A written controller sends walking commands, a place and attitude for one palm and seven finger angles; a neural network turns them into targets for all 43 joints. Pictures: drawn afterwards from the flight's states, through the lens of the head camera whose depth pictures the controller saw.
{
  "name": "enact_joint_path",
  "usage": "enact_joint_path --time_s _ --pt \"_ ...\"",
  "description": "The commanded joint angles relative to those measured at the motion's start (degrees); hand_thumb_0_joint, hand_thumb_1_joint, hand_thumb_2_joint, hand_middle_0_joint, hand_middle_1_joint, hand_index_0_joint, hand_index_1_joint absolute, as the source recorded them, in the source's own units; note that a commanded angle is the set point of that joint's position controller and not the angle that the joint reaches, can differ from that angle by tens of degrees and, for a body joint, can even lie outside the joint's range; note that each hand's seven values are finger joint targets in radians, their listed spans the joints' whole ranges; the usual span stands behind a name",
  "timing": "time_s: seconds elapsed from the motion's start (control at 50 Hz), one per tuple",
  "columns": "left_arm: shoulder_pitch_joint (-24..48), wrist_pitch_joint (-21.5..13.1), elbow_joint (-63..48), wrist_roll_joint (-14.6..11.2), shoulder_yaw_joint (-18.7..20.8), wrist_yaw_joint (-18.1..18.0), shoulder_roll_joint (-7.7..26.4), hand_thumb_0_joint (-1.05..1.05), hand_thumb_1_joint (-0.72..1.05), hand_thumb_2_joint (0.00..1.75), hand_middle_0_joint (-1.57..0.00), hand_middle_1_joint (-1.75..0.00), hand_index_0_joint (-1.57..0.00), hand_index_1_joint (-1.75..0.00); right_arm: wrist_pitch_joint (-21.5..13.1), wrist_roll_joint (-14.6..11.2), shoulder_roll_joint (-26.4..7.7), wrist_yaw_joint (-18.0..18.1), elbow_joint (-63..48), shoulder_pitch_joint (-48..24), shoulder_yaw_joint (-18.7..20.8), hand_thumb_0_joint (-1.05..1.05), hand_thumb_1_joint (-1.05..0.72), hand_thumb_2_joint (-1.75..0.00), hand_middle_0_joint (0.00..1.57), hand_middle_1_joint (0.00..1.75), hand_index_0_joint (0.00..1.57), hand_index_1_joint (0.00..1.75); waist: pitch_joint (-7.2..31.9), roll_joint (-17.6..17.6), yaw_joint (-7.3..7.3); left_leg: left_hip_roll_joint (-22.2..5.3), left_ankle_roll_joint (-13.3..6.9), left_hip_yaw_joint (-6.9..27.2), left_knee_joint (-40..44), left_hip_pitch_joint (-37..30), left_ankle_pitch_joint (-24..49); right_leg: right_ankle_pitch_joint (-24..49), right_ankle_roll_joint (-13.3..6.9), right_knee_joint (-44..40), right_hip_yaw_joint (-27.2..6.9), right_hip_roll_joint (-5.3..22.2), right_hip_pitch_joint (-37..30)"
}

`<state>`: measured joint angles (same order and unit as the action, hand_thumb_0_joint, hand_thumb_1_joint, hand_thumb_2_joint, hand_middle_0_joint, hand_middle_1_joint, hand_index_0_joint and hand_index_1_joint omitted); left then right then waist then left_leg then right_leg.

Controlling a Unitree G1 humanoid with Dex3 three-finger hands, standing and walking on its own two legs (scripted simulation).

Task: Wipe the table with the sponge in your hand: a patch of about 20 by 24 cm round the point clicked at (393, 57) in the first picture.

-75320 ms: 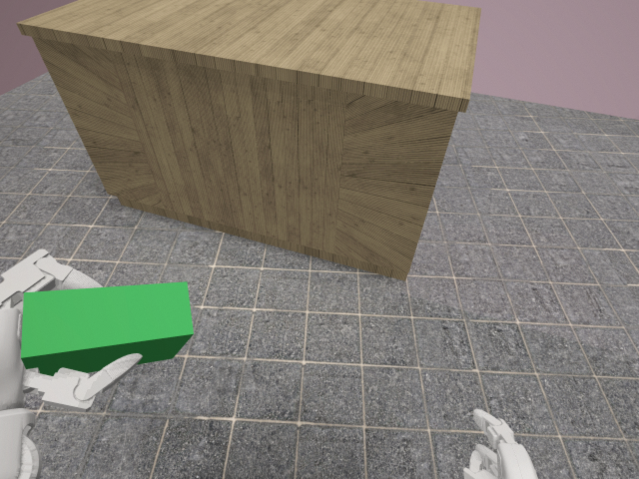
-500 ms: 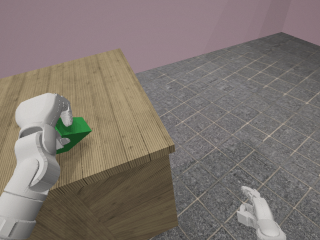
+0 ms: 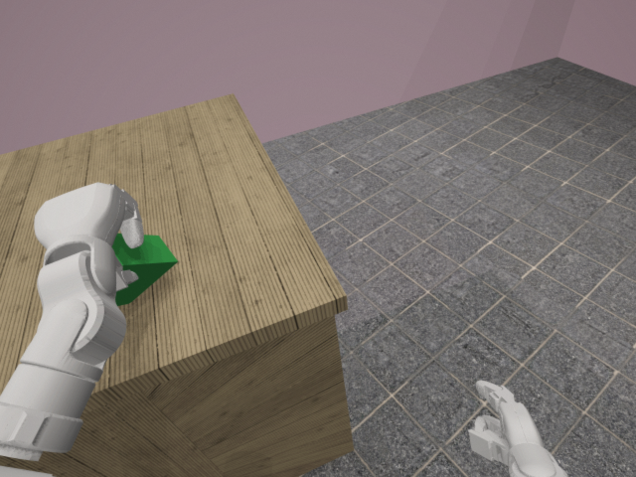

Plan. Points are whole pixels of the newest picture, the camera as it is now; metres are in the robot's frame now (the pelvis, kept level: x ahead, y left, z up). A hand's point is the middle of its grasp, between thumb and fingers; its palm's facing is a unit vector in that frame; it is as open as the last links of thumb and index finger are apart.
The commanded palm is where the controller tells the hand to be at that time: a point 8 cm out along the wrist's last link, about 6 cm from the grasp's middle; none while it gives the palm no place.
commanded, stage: move the sponge above the wiping area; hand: left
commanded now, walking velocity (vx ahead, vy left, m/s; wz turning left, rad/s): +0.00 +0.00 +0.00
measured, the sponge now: (126, 271) +0.33 +0.33 +0.10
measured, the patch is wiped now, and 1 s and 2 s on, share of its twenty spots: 0.75 0.75 0.75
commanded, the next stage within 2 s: lower the sponge onto the table in 0.92 s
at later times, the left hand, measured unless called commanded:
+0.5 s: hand (112, 245) +0.31 +0.31 +0.17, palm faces +0.07 -0.02 -1.00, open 6.8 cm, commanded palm +0.27 +0.31 +0.23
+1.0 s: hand (101, 251) +0.30 +0.31 +0.17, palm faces +0.05 +0.00 -1.00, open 6.7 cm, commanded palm +0.27 +0.32 +0.23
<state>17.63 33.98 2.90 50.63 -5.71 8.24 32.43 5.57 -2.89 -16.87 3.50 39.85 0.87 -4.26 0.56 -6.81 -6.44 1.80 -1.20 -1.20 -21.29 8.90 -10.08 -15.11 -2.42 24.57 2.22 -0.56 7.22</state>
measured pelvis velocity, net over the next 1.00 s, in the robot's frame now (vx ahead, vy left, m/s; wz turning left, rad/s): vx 0.00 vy -0.01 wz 0.01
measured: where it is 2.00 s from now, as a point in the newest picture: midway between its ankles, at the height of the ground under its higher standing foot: outside the picture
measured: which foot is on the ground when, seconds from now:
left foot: down 0.00-1.00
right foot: down 0.00-1.00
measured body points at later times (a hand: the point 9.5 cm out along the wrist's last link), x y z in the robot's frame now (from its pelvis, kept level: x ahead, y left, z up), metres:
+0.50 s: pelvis +0.01 -0.01 +0.00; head +0.00 -0.07 +0.44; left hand +0.30 +0.30 +0.22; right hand +0.24 -0.24 -0.11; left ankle +0.02 +0.11 -0.74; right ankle -0.02 -0.09 -0.74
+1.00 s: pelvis +0.00 -0.01 +0.00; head -0.01 -0.07 +0.44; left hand +0.29 +0.31 +0.22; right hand +0.24 -0.24 -0.10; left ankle +0.02 +0.11 -0.74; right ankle -0.02 -0.09 -0.74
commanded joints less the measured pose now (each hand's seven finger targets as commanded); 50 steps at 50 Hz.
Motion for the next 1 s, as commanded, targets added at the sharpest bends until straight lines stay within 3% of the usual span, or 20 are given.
enact_joint_path --time_s 0.0,0.04,0.06,0.16,0.18,0.2,0.28,0.36,0.42,0.48,0.56,0.58,0.66,0.7,0.76,0.78,0.86,0.88,0.96,0.98 --pt "16.8 0.2 -6.3 2.4 7.9 -1.0 15.5 0.00 0.10 1.30 -1.20 -1.60 -1.20 -1.60 -2.9 0.2 -6.0 0.6 -10.0 -11.7 2.1 0.00 -0.90 -0.90 0.20 0.30 0.20 0.30 12.9 6.0 0.05 1.6 -1.2 1.1 0.7 -2.1 14.2 15.7 -0.3 -2.7 -3.2 -0.7 -5.4" --pt "16.9 0.0 -6.3 2.5 7.6 -0.5 15.4 0.00 0.10 1.30 -1.20 -1.60 -1.20 -1.60 -2.6 0.2 -6.3 0.7 -10.3 -11.6 2.3 0.00 -0.90 -0.90 0.20 0.30 0.20 0.30 13.0 6.1 0.26 1.7 -1.3 0.9 0.4 -2.0 14.3 16.2 -0.1 -2.5 -3.0 -0.6 -5.3" --pt "15.6 0.1 -5.3 2.8 10.2 -0.3 18.5 0.00 0.10 1.30 -1.20 -1.60 -1.20 -1.60 -2.2 0.4 -6.8 0.9 -9.9 -11.0 2.6 0.00 -0.90 -0.90 0.20 0.30 0.20 0.30 13.4 5.5 -0.08 1.6 -1.2 0.9 0.4 -1.9 13.5 15.3 -0.4 -2.6 -4.0 -0.7 -5.7" --pt "15.9 -1.5 -5.3 3.0 10.2 0.3 18.8 0.00 0.10 1.30 -1.20 -1.60 -1.20 -1.60 -1.9 0.4 -7.0 1.1 -10.3 -10.3 2.7 0.00 -0.90 -0.90 0.20 0.30 0.20 0.30 13.4 5.0 0.36 1.6 -1.3 0.8 0.0 -1.8 14.0 16.1 -0.3 -2.3 -3.7 -0.6 -5.5" --pt "17.4 -2.1 -6.2 2.8 8.2 0.3 16.3 0.00 0.10 1.30 -1.20 -1.60 -1.20 -1.60 -2.4 0.2 -6.6 0.9 -10.7 -10.3 2.5 0.00 -0.90 -0.90 0.20 0.30 0.20 0.30 13.4 5.1 0.88 1.7 -1.5 0.9 -0.4 -2.1 15.2 17.2 -0.2 -2.2 -3.1 -0.4 -5.0" --pt "14.0 -2.5 -5.6 2.2 9.8 0.1 17.1 0.00 0.10 1.30 -1.20 -1.60 -1.20 -1.60 -2.4 0.2 -6.5 0.9 -10.5 -10.0 2.8 0.00 -0.90 -0.90 0.20 0.30 0.20 0.30 13.7 5.1 0.16 1.7 -1.6 1.0 -0.6 -2.2 15.8 18.1 -0.2 -1.9 -3.1 -0.6 -5.6" --pt "16.5 -3.3 -4.3 2.2 9.2 0.0 16.9 0.00 0.10 1.30 -1.20 -1.60 -1.20 -1.60 -2.3 0.2 -6.9 1.1 -10.5 -9.2 2.9 0.00 -0.90 -0.90 0.20 0.30 0.20 0.30 12.7 7.1 1.08 1.7 -1.5 0.8 -0.6 -1.4 14.4 17.4 0.1 -2.2 -3.0 -0.4 -4.8" --pt "13.8 -4.4 -7.2 1.4 12.4 -0.7 19.6 0.00 0.10 1.30 -1.20 -1.60 -1.20 -1.60 -2.2 0.5 -6.9 1.1 -10.9 -9.6 3.2 0.00 -0.90 -0.90 0.20 0.30 0.20 0.30 14.7 5.3 -0.14 2.0 -1.6 0.8 -1.1 -2.0 15.7 19.9 0.0 -1.4 -4.0 -0.4 -6.9" --pt "12.5 -4.8 -5.6 0.8 12.7 -1.1 19.2 0.00 0.10 1.30 -1.20 -1.60 -1.20 -1.60 -2.4 0.3 -6.8 1.1 -10.6 -9.4 3.2 0.00 -0.90 -0.90 0.20 0.30 0.20 0.30 13.4 7.2 0.29 2.0 -1.6 0.6 -1.4 -1.2 15.5 21.0 0.5 -1.3 -3.7 -0.3 -6.5" --pt "14.3 -4.6 -7.3 0.9 11.6 -1.5 18.5 0.00 0.10 1.30 -1.20 -1.60 -1.20 -1.60 -2.4 0.1 -6.6 1.2 -10.8 -10.0 3.2 0.00 -0.90 -0.90 0.20 0.30 0.20 0.30 13.3 5.2 0.55 2.1 -1.6 0.5 -1.3 -1.3 14.9 19.1 0.3 -1.4 -3.6 -0.3 -5.7" --pt "11.9 -4.1 -9.3 1.2 14.2 -1.6 21.0 0.00 0.10 1.30 -1.20 -1.60 -1.20 -1.60 -2.2 0.5 -7.0 1.2 -10.8 -10.3 3.4 0.00 -0.90 -0.90 0.20 0.30 0.20 0.30 14.8 4.9 -0.33 2.1 -1.6 0.8 -1.8 -1.9 16.7 22.1 0.1 -0.8 -4.5 -0.3 -7.1" --pt "11.9 -3.8 -8.5 0.7 11.8 -1.5 18.3 0.00 0.10 1.30 -1.20 -1.60 -1.20 -1.60 -2.4 0.2 -6.3 1.1 -11.2 -10.6 3.0 0.00 -0.90 -0.90 0.20 0.30 0.20 0.30 13.5 5.4 0.23 2.2 -1.7 0.5 -1.9 -1.2 16.2 21.7 0.5 -0.8 -3.8 -0.1 -6.6" --pt "12.6 -3.5 -6.3 1.0 14.8 -1.2 22.7 0.00 0.10 1.30 -1.20 -1.60 -1.20 -1.60 -2.0 0.4 -7.2 1.6 -10.3 -10.2 3.2 0.00 -0.90 -0.90 0.20 0.30 0.20 0.30 12.5 6.4 0.10 2.0 -1.5 0.6 -1.6 -0.8 13.4 18.8 0.5 -1.6 -5.0 -0.2 -5.8" --pt "13.4 -3.7 -4.6 0.8 13.6 -1.0 21.5 0.00 0.10 1.30 -1.20 -1.60 -1.20 -1.60 -2.1 0.3 -6.7 1.7 -10.3 -10.2 2.9 0.00 -0.90 -0.90 0.20 0.30 0.20 0.30 11.6 7.3 0.32 2.0 -1.6 0.6 -1.3 -0.1 12.4 17.4 0.7 -1.7 -4.2 -0.2 -5.6" --pt "14.4 -4.0 -4.3 1.5 14.0 -0.3 23.1 0.00 0.10 1.30 -1.20 -1.60 -1.20 -1.60 -1.8 0.4 -7.2 1.9 -10.1 -10.4 3.0 0.00 -0.90 -0.90 0.20 0.30 0.20 0.30 11.4 4.7 0.38 2.1 -1.4 0.6 -1.3 -0.3 11.8 16.2 0.5 -2.2 -5.0 -0.1 -5.0" --pt "16.5 -4.4 -4.4 1.5 11.4 -0.2 20.3 0.00 0.10 1.30 -1.20 -1.60 -1.20 -1.60 -2.2 0.1 -6.7 2.0 -10.3 -10.3 2.7 0.00 -0.90 -0.90 0.20 0.30 0.20 0.30 11.4 5.1 1.20 2.1 -1.5 0.4 -1.4 -0.3 11.8 15.9 0.6 -2.1 -4.2 0.0 -4.5" --pt "13.5 -5.4 -5.3 1.3 13.3 0.4 22.1 0.00 0.10 1.30 -1.20 -1.60 -1.20 -1.60 -2.2 0.4 -7.1 2.0 -10.3 -10.0 3.1 0.00 -0.90 -0.90 0.20 0.30 0.20 0.30 12.6 3.6 0.49 2.1 -1.6 0.8 -1.7 -1.0 12.5 16.7 0.3 -2.1 -4.8 -0.1 -5.4" --pt "14.4 -5.6 -4.8 1.1 11.4 0.4 19.8 0.00 0.10 1.30 -1.20 -1.60 -1.20 -1.60 -2.4 0.2 -6.5 2.0 -10.6 -9.9 2.9 0.00 -0.90 -0.90 0.20 0.30 0.20 0.30 11.5 5.0 1.16 2.0 -1.6 0.7 -1.5 -0.6 12.0 16.0 0.6 -2.1 -4.0 0.0 -4.4" --pt "16.6 -6.5 -3.9 1.4 13.0 0.0 22.0 0.00 0.10 1.30 -1.20 -1.60 -1.20 -1.60 -2.6 0.3 -7.1 2.3 -10.2 -9.2 3.2 0.00 -0.90 -0.90 0.20 0.30 0.20 0.30 12.0 5.1 0.98 1.9 -1.5 1.0 -1.0 -0.8 10.5 13.5 0.4 -2.8 -4.2 -0.2 -4.2" --pt "16.7 -6.8 -3.6 1.2 11.7 -0.2 20.3 0.00 0.10 1.30 -1.20 -1.60 -1.20 -1.60 -2.9 0.1 -6.6 2.3 -10.5 -9.5 2.9 0.00 -0.90 -0.90 0.20 0.30 0.20 0.30 11.3 5.0 1.11 2.0 -1.6 0.8 -0.9 -0.5 10.5 13.3 0.5 -2.8 -3.8 -0.1 -3.9"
